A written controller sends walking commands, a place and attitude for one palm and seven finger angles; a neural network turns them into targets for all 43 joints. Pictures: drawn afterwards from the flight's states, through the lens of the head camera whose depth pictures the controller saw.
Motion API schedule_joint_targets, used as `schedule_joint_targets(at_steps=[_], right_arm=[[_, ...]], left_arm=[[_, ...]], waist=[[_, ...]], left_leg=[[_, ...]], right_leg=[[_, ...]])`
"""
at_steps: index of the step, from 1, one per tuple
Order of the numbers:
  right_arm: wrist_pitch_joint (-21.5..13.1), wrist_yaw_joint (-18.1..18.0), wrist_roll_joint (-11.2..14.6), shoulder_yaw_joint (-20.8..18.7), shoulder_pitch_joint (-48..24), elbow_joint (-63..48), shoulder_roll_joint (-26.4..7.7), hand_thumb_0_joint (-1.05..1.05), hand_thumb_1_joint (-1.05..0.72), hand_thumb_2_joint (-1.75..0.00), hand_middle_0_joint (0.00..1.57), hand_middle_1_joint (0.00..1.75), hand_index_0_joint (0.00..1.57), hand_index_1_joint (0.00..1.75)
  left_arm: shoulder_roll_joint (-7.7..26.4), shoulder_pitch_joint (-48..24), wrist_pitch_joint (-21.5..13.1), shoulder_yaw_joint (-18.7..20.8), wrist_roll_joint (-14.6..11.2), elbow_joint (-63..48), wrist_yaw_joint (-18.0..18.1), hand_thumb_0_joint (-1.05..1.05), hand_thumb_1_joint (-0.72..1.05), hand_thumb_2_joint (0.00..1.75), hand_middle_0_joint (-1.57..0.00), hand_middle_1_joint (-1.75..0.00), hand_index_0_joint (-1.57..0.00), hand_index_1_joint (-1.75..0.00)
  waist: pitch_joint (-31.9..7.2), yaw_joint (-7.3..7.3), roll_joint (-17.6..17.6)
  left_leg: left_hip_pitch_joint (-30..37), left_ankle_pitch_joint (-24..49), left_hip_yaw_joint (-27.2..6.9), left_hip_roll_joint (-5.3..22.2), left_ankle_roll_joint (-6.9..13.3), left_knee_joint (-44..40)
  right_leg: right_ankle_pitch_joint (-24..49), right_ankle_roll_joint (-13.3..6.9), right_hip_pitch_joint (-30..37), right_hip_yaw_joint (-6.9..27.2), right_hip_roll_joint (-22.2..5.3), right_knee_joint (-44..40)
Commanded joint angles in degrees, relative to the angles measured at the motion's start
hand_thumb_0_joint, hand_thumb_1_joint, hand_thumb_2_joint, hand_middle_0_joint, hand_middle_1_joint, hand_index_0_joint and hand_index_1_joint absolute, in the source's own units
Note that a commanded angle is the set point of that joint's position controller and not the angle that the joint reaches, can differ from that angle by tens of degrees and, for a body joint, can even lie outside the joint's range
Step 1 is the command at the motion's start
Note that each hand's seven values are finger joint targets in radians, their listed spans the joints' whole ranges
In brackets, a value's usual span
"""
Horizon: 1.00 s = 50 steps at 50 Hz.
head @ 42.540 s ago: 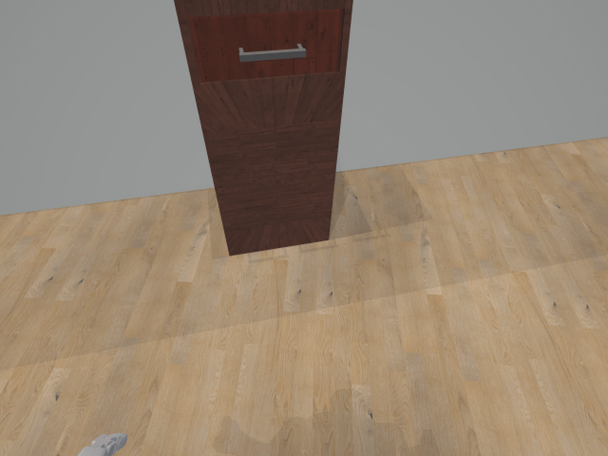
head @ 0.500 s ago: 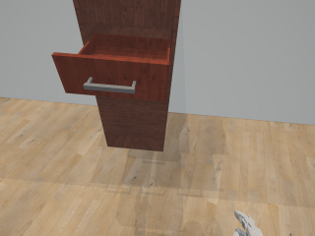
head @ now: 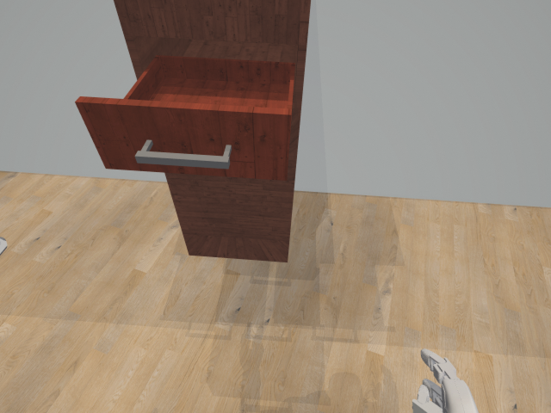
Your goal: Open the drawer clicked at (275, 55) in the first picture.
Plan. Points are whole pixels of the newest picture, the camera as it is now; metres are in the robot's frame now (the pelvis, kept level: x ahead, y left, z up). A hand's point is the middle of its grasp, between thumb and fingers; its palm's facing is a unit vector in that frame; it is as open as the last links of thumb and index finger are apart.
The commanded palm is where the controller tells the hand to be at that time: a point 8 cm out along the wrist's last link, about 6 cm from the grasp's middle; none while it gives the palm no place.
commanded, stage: stop stepping back and stand still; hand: left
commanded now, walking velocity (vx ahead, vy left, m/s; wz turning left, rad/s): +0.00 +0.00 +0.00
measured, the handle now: (185, 153) +0.54 +0.20 +0.08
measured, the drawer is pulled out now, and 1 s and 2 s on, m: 0.30 0.30 0.30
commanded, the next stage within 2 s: let the arm hang, fingers relaxed in 0.10 s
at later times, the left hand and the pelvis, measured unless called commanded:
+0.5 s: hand out of the picture +0.03 +0.18 -0.16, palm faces +0.02 -0.98 -0.21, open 7.3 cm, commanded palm none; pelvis -0.02 +0.00 -0.01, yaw +3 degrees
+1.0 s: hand out of the picture -0.08 +0.19 -0.16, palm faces +0.07 -0.96 -0.27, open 7.4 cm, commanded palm none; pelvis -0.03 +0.00 +0.01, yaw +3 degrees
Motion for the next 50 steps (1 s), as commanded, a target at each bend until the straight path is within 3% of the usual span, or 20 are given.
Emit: schedule_joint_targets(at_steps=[1,5,9,10,11,12,15,17,18,19,20,23,25,26,29,32,33,39,46,50], right_arm=[[-4.0,0.6,-0.2,-1.6,-4.5,-10.3,-5.1,0.00,-0.90,-0.90,0.20,0.30,0.20,0.30],[-4.4,0.6,-0.5,-1.3,-4.0,-11.1,-4.6,0.00,-0.90,-0.90,0.20,0.30,0.20,0.30],[-3.7,0.1,-0.4,-1.1,-3.4,-10.3,-4.2,0.00,-0.90,-0.90,0.20,0.30,0.20,0.30],[-7.9,3.4,2.3,-4.4,-7.2,0.5,-16.1,0.00,-0.90,-0.90,0.20,0.30,0.20,0.30],[-3.9,3.9,0.2,-5.2,-3.4,4.3,-13.5,0.00,-0.90,-0.90,0.20,0.30,0.20,0.30],[-2.4,3.5,-0.1,-4.6,-2.7,4.2,-12.1,0.00,-0.90,-0.90,0.20,0.30,0.20,0.30],[1.4,3.1,-1.4,-2.5,-2.8,4.2,-11.3,0.00,-0.90,-0.90,0.20,0.30,0.20,0.30],[2.4,3.0,-1.8,-1.5,-5.8,4.8,-10.2,0.00,-0.90,-0.90,0.20,0.30,0.20,0.30],[3.0,3.2,-1.4,-1.2,-5.9,4.5,-7.8,0.00,-0.90,-0.90,0.20,0.30,0.20,0.30],[4.3,3.5,-1.6,-0.8,-4.4,5.7,-5.0,0.00,-0.90,-0.90,0.20,0.30,0.20,0.30],[5.6,3.5,-2.4,-1.0,-4.6,6.7,-5.6,0.00,-0.90,-0.90,0.20,0.30,0.20,0.30],[6.8,3.4,-2.6,-1.1,-1.9,9.8,-5.0,0.00,-0.90,-0.90,0.20,0.30,0.20,0.30],[6.2,3.0,-2.2,-0.4,0.5,12.4,-4.1,0.00,-0.90,-0.90,0.20,0.30,0.20,0.30],[6.0,2.7,-2.2,-0.3,0.8,13.5,-5.0,0.00,-0.90,-0.90,0.20,0.30,0.20,0.30],[6.9,2.3,-2.3,-0.6,0.7,16.3,-4.9,0.00,-0.90,-0.90,0.20,0.30,0.20,0.30],[7.0,1.9,-2.2,-1.2,3.3,18.7,-5.1,0.00,-0.90,-0.90,0.20,0.30,0.20,0.30],[7.0,1.7,-2.0,-1.5,4.1,19.2,-5.3,0.00,-0.90,-0.90,0.20,0.30,0.20,0.30],[7.0,1.7,-1.8,-2.2,6.3,22.6,-4.9,0.00,-0.90,-0.90,0.20,0.30,0.20,0.30],[7.5,2.0,-1.9,-1.9,7.1,24.9,-2.6,0.00,-0.90,-0.90,0.20,0.30,0.20,0.30],[7.4,2.1,-2.1,-1.5,6.6,25.5,-1.0,0.00,-0.90,-0.90,0.20,0.30,0.20,0.30]], left_arm=[[12.9,0.8,-5.1,5.2,0.1,-22.3,0.4,0.00,0.90,0.90,-0.20,-0.30,-0.20,-0.30],[15.1,6.1,-5.8,8.5,-0.7,-26.5,1.2,0.00,0.90,0.90,-0.20,-0.30,-0.20,-0.30],[15.4,6.6,-5.2,11.2,-1.6,-19.8,1.6,0.00,0.90,0.90,-0.20,-0.30,-0.20,-0.30],[-2.7,6.1,4.0,-25.0,3.2,33.2,-6.6,0.00,0.90,0.90,-0.20,-0.30,-0.20,-0.30],[-2.3,4.5,10.9,-23.5,4.5,36.9,-8.1,0.00,0.90,0.90,-0.20,-0.30,-0.20,-0.30],[-4.7,4.3,13.2,-24.1,4.4,36.3,-8.5,0.00,0.90,0.90,-0.20,-0.30,-0.20,-0.30],[-3.1,-1.0,13.7,-25.1,4.8,42.7,-8.2,0.00,0.90,0.90,-0.20,-0.30,-0.20,-0.30],[-1.2,-0.5,13.2,-24.9,5.5,51.2,-8.4,0.00,0.90,0.90,-0.20,-0.30,-0.20,-0.30],[1.0,-2.6,13.1,-24.9,5.6,54.7,-8.4,0.00,0.90,0.90,-0.20,-0.30,-0.20,-0.30],[1.1,-4.2,13.6,-25.4,5.3,58.7,-8.4,0.00,0.90,0.90,-0.20,-0.30,-0.20,-0.30],[1.1,-6.6,13.9,-26.0,5.1,62.5,-8.2,0.00,0.90,0.90,-0.20,-0.30,-0.20,-0.30],[0.3,-9.7,14.1,-27.3,4.5,70.3,-7.6,0.00,0.90,0.90,-0.20,-0.30,-0.20,-0.30],[-2.0,-7.4,13.5,-28.0,3.6,76.1,-7.6,0.00,0.90,0.90,-0.20,-0.30,-0.20,-0.30],[-3.3,-5.8,13.4,-28.5,3.3,79.0,-7.5,0.00,0.90,0.90,-0.20,-0.30,-0.20,-0.30],[-5.0,-1.8,14.3,-28.1,3.4,86.0,-7.5,0.00,0.90,0.90,-0.20,-0.30,-0.20,-0.30],[-6.0,1.1,14.1,-28.4,3.4,91.1,-7.8,0.00,0.90,0.90,-0.20,-0.30,-0.20,-0.30],[-6.0,1.3,14.0,-28.6,3.5,92.2,-7.7,0.00,0.90,0.90,-0.20,-0.30,-0.20,-0.30],[-5.5,0.6,13.2,-28.8,3.6,96.4,-7.3,0.00,0.90,0.90,-0.20,-0.30,-0.20,-0.30],[-5.8,-1.1,13.4,-29.0,3.6,97.7,-6.8,0.00,0.90,0.90,-0.20,-0.30,-0.20,-0.30],[-6.6,-1.8,13.4,-29.2,3.5,97.4,-6.6,0.00,0.90,0.90,-0.20,-0.30,-0.20,-0.30]], waist=[[-7.2,0.43,4.4],[-11.3,0.79,9.1],[-10.3,0.16,6.8],[-4.1,-3.27,6.9],[-8.5,-1.70,8.0],[-6.6,-1.59,9.3],[-7.4,0.14,-3.0],[-7.0,3.03,-14.2],[-5.1,2.25,-19.3],[-0.8,0.88,-21.1],[2.4,0.75,-21.9],[4.7,-0.67,-5.5],[1.2,-0.45,3.4],[0.6,0.28,6.5],[3.7,1.63,13.8],[0.8,2.03,12.5],[0.5,1.95,8.1],[3.5,0.76,0.6],[8.4,-0.10,-3.7],[8.9,0.04,-2.8]], left_leg=[[4.1,16.5,-6.1,4.3,1.2,-5.2],[5.8,20.3,-6.2,4.3,0.4,-4.8],[7.2,20.5,-6.2,5.2,0.1,-5.2],[5.3,26.9,-6.2,5.8,1.0,3.0],[7.8,31.6,-7.3,7.2,1.3,0.4],[6.8,31.7,-9.3,9.3,2.7,-2.1],[1.7,26.9,-17.0,12.5,8.1,-5.8],[-3.9,16.3,-12.4,7.7,4.8,-1.6],[-3.5,7.1,-8.3,2.0,1.8,1.3],[-2.6,-4.0,-5.3,-1.3,0.2,4.3],[-2.8,-9.7,-4.1,-2.3,-0.2,7.5],[2.1,-2.4,-3.3,-1.5,-0.5,4.8],[7.1,12.4,-7.1,1.5,0.2,-3.3],[5.6,12.8,-9.7,3.4,1.1,-5.7],[-0.3,-9.0,-13.5,4.5,1.8,-14.1],[0.0,-15.3,-14.7,5.2,2.0,-18.4],[0.9,-14.6,-15.2,5.6,2.2,-18.3],[5.9,-7.4,-11.6,3.8,1.4,-14.8],[7.2,-3.4,-8.4,2.6,0.6,-11.6],[6.8,-1.1,-7.7,2.4,0.4,-10.7]], right_leg=[[19.3,-0.1,1.5,4.9,-3.5,-5.0],[21.4,-0.5,3.4,4.5,-3.2,-3.8],[21.0,-0.2,1.7,4.4,-2.5,-5.2],[25.1,-0.4,-8.7,1.1,-6.7,5.7],[14.7,0.2,-10.0,3.7,-5.1,5.5],[1.8,1.1,-12.4,2.5,-3.0,8.4],[-8.1,1.1,-9.5,6.2,-1.3,12.5],[7.5,-0.2,-0.8,8.0,-3.8,1.2],[11.3,-2.1,-3.5,13.7,-8.8,-5.6],[6.6,-4.3,-9.2,17.6,-13.2,-10.8],[4.5,-6.1,-11.7,18.1,-13.3,-12.0],[9.0,-7.2,-12.2,15.5,-11.3,-10.1],[11.8,-3.9,-8.7,11.5,-6.8,-5.6],[9.6,-2.4,-5.8,9.8,-4.6,-4.9],[-2.1,-2.4,-2.8,7.5,-2.6,-7.0],[-0.5,-2.2,0.6,5.7,-1.8,-6.4],[-0.3,-2.3,0.9,5.5,-1.7,-7.1],[-2.8,-2.9,-5.0,7.8,-3.8,-12.2],[-8.6,-2.8,-10.6,9.7,-5.3,-15.7],[-7.0,-2.7,-10.1,10.0,-5.3,-15.6]])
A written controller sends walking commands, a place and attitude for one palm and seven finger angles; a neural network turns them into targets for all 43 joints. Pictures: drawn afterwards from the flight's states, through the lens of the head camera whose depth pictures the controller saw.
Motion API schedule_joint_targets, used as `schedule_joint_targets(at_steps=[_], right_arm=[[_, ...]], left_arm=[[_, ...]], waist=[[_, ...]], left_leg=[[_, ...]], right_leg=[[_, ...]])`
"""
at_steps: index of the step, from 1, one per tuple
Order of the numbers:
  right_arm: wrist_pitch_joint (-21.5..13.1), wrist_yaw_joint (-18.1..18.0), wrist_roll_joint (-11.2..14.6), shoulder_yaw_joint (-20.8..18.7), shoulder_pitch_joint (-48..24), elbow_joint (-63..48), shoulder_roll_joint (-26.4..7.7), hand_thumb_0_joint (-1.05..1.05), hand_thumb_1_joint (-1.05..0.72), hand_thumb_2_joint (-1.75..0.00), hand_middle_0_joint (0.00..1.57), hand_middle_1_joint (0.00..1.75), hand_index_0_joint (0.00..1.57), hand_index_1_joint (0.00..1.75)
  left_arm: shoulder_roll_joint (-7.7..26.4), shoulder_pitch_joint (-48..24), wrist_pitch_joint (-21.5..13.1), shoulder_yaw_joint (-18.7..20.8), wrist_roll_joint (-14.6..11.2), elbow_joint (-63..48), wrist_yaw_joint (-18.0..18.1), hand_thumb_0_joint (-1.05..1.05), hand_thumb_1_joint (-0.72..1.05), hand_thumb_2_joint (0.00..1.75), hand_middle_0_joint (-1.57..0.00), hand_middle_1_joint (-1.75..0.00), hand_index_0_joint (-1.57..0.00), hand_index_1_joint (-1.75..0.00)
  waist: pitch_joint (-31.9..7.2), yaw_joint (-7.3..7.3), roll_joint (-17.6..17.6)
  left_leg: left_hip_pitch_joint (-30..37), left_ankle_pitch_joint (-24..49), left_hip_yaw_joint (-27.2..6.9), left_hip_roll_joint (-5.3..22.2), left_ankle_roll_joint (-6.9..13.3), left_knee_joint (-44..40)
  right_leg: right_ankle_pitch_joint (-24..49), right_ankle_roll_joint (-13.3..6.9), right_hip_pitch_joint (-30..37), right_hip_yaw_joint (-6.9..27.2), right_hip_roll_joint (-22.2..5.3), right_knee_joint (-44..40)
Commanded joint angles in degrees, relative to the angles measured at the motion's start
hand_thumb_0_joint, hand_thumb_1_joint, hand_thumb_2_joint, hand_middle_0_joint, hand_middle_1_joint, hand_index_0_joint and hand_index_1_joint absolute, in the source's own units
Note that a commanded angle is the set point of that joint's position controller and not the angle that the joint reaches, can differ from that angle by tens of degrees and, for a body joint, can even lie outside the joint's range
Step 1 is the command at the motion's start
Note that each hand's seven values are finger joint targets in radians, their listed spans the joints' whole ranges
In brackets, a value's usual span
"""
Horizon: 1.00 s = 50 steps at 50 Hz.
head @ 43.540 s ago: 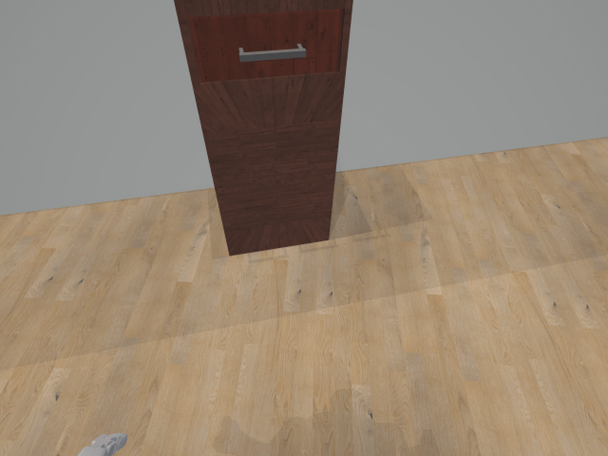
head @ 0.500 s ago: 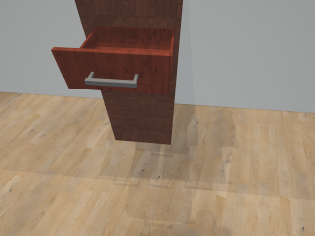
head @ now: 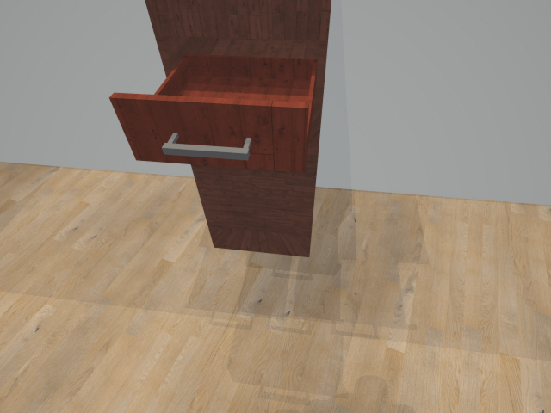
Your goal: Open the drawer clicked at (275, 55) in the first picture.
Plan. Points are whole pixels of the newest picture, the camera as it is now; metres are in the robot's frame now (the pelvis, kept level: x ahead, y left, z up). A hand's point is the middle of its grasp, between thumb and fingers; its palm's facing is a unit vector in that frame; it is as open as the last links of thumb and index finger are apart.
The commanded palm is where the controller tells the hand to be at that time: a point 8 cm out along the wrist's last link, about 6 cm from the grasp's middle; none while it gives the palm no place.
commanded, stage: let the arm hang, fingers relaxed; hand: left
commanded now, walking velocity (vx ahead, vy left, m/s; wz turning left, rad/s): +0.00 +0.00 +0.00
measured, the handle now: (208, 145) +0.58 +0.17 +0.07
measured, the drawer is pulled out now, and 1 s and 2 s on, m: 0.30 0.30 0.30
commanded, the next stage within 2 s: look to check the result in 0.30 s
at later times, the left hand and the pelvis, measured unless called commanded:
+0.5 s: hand out of the picture +0.04 +0.17 -0.17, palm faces +0.01 -0.98 -0.22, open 7.4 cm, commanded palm none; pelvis +0.03 -0.01 +0.00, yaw +0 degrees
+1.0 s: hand out of the picture +0.03 +0.16 -0.17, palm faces +0.02 -0.98 -0.20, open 7.4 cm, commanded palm none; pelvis +0.03 -0.01 +0.00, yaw +0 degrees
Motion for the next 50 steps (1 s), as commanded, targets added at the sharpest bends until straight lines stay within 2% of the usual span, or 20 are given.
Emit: schedule_joint_targets(at_steps=[1,4,5,7,9,12,13,15,18,22,23,27,28,37,38,41,43,50], right_arm=[[-0.9,0.0,0.1,-1.0,4.2,-0.5,-4.4,0.00,-0.90,-0.90,0.20,0.30,0.20,0.30],[-1.1,-0.1,0.1,-0.7,3.9,-0.3,-3.8,0.00,-0.90,-0.90,0.20,0.30,0.20,0.30],[-1.4,-0.1,0.1,-0.6,3.7,-0.2,-3.8,0.00,-0.90,-0.90,0.20,0.30,0.20,0.30],[-1.7,-0.3,0.1,-0.4,3.4,-0.1,-3.8,0.00,-0.90,-0.90,0.20,0.30,0.20,0.30],[-2.0,-0.4,0.2,-0.4,3.3,-0.1,-3.7,0.00,-0.90,-0.90,0.20,0.30,0.20,0.30],[-2.2,-0.6,0.2,-0.3,3.4,0.3,-3.5,0.00,-0.90,-0.90,0.20,0.30,0.20,0.30],[-2.2,-0.6,0.3,-0.4,3.3,0.2,-3.5,0.00,-0.90,-0.90,0.20,0.30,0.20,0.30],[-2.1,-0.7,0.2,-0.3,3.6,0.5,-3.3,0.00,-0.90,-0.90,0.20,0.30,0.20,0.30],[-2.0,-0.8,0.3,-0.5,3.7,0.5,-3.3,0.00,-0.90,-0.90,0.20,0.30,0.20,0.30],[-1.8,-0.8,0.2,-0.5,3.6,0.7,-3.4,0.00,-0.90,-0.90,0.20,0.30,0.20,0.30],[-1.8,-0.8,0.3,-0.6,3.6,0.6,-3.4,0.00,-0.90,-0.90,0.20,0.30,0.20,0.30],[-1.8,-0.9,0.4,-0.7,3.4,0.7,-3.6,0.00,-0.90,-0.90,0.20,0.30,0.20,0.30],[-1.8,-0.9,0.4,-0.7,3.3,0.7,-3.5,0.00,-0.90,-0.90,0.20,0.30,0.20,0.30],[-1.6,-1.0,0.4,-0.5,2.2,0.8,-3.8,0.00,-0.90,-0.90,0.20,0.30,0.20,0.30],[-1.7,-1.0,0.5,-0.6,1.9,0.6,-3.9,0.00,-0.90,-0.90,0.20,0.30,0.20,0.30],[-1.7,-0.9,0.4,-0.5,1.7,0.7,-4.0,0.00,-0.90,-0.90,0.20,0.30,0.20,0.30],[-1.8,-1.0,0.5,-0.7,1.5,0.5,-4.3,0.00,-0.90,-0.90,0.20,0.30,0.20,0.30],[-1.9,-1.0,0.4,-0.7,1.0,0.5,-4.5,0.00,-0.90,-0.90,0.20,0.30,0.20,0.30]], left_arm=[[6.2,1.4,-1.1,1.2,0.0,-2.1,0.5,0.00,0.90,0.90,-0.20,-0.30,-0.20,-0.30],[5.9,0.9,-1.1,1.1,-0.1,-2.1,0.5,0.00,0.90,0.90,-0.20,-0.30,-0.20,-0.30],[5.6,0.8,-1.2,1.2,-0.1,-2.2,0.5,0.00,0.90,0.90,-0.20,-0.30,-0.20,-0.30],[5.6,0.6,-1.3,1.2,-0.2,-2.2,0.5,0.00,0.90,0.90,-0.20,-0.30,-0.20,-0.30],[5.6,0.0,-1.5,1.4,-0.2,-2.2,0.7,0.00,0.90,0.90,-0.20,-0.30,-0.20,-0.30],[5.3,-0.9,-1.6,1.6,-0.3,-2.3,0.7,0.00,0.90,0.90,-0.20,-0.30,-0.20,-0.30],[5.4,-0.5,-1.7,1.7,-0.3,-2.2,0.8,0.00,0.90,0.90,-0.20,-0.30,-0.20,-0.30],[5.1,-1.3,-1.5,1.7,-0.4,-2.2,0.8,0.00,0.90,0.90,-0.20,-0.30,-0.20,-0.30],[4.9,-1.2,-1.5,1.7,-0.3,-2.2,0.8,0.00,0.90,0.90,-0.20,-0.30,-0.20,-0.30],[4.6,-1.6,-1.3,1.7,-0.3,-2.0,0.8,0.00,0.90,0.90,-0.20,-0.30,-0.20,-0.30],[4.7,-1.1,-1.4,1.7,-0.3,-2.2,0.9,0.00,0.90,0.90,-0.20,-0.30,-0.20,-0.30],[4.6,-1.1,-1.5,1.7,-0.3,-2.0,0.9,0.00,0.90,0.90,-0.20,-0.30,-0.20,-0.30],[4.7,-0.5,-1.6,1.7,-0.3,-2.1,1.1,0.00,0.90,0.90,-0.20,-0.30,-0.20,-0.30],[4.4,-0.4,-1.5,1.4,-0.3,-1.6,1.0,0.00,0.90,0.90,-0.20,-0.30,-0.20,-0.30],[4.5,0.0,-1.5,1.5,-0.2,-1.8,1.0,0.00,0.90,0.90,-0.20,-0.30,-0.20,-0.30],[4.6,-0.3,-1.4,1.4,-0.2,-1.6,0.9,0.00,0.90,0.90,-0.20,-0.30,-0.20,-0.30],[4.8,0.0,-1.6,1.5,-0.2,-1.7,0.9,0.00,0.90,0.90,-0.20,-0.30,-0.20,-0.30],[4.9,-0.7,-1.6,1.5,-0.2,-1.8,0.9,0.00,0.90,0.90,-0.20,-0.30,-0.20,-0.30]], waist=[[6.1,-1.08,-4.8],[6.3,-0.65,-3.6],[5.1,-0.47,-2.0],[3.4,-0.20,-1.3],[1.6,-0.04,-1.8],[0.7,-0.07,-0.8],[0.8,0.20,-1.9],[1.0,-0.12,-1.2],[1.4,-0.02,-2.9],[1.8,-0.43,-1.7],[1.4,-0.20,-3.1],[0.4,-0.55,-3.1],[-0.2,-0.37,-4.3],[2.1,-0.64,-2.4],[2.4,-0.38,-3.1],[2.0,-0.51,-1.5],[1.5,-0.37,-3.3],[1.1,-0.45,-2.1]], left_leg=[[3.6,-6.7,-4.8,4.4,0.5,-3.9],[2.7,-4.9,-5.1,4.9,0.6,-4.8],[2.9,-3.2,-5.2,5.0,0.5,-4.8],[3.2,-0.7,-5.4,5.3,0.6,-4.9],[3.8,3.5,-5.2,5.6,0.6,-4.2],[4.3,5.7,-5.0,5.5,0.4,-3.9],[4.7,6.6,-4.8,5.6,0.5,-3.6],[4.6,6.5,-4.7,5.6,0.4,-3.7],[5.3,6.0,-4.5,5.8,0.4,-3.7],[5.5,4.4,-4.7,5.7,0.3,-4.1],[6.0,5.0,-4.6,5.8,0.4,-3.9],[6.9,6.7,-4.2,5.8,0.4,-3.2],[7.4,6.9,-4.1,5.8,0.5,-2.9],[6.8,4.9,-4.2,5.8,0.3,-3.6],[7.1,4.8,-4.3,5.8,0.4,-3.5],[6.9,4.7,-4.3,5.8,0.3,-3.7],[7.5,4.9,-4.4,5.9,0.4,-3.6],[7.6,6.5,-4.4,5.9,0.3,-3.5]], right_leg=[[-10.0,-2.1,-11.8,7.4,-6.3,-10.7],[-6.1,-1.7,-9.9,6.6,-6.0,-9.3],[-3.6,-1.6,-8.4,6.5,-5.9,-8.7],[0.2,-1.5,-5.9,6.3,-5.9,-7.8],[4.9,-1.3,-3.5,5.8,-6.2,-7.1],[7.5,-1.3,-2.1,5.5,-6.5,-6.9],[9.0,-1.3,-1.9,5.5,-6.3,-7.0],[9.0,-1.3,-1.4,5.3,-6.5,-7.1],[8.2,-1.2,-2.0,5.3,-6.2,-7.8],[5.9,-1.3,-2.5,5.4,-6.1,-8.0],[6.4,-1.2,-2.3,5.4,-6.0,-8.3],[9.7,-1.2,-1.8,5.6,-6.4,-8.0],[10.3,-1.1,-1.5,5.5,-6.4,-8.2],[7.5,-1.1,-2.6,5.7,-6.3,-9.0],[7.0,-1.0,-2.9,5.8,-6.0,-9.3],[7.1,-1.0,-2.5,5.9,-6.3,-9.1],[7.0,-0.9,-2.3,5.8,-6.0,-9.4],[9.8,-0.9,-1.7,5.8,-6.5,-9.0]])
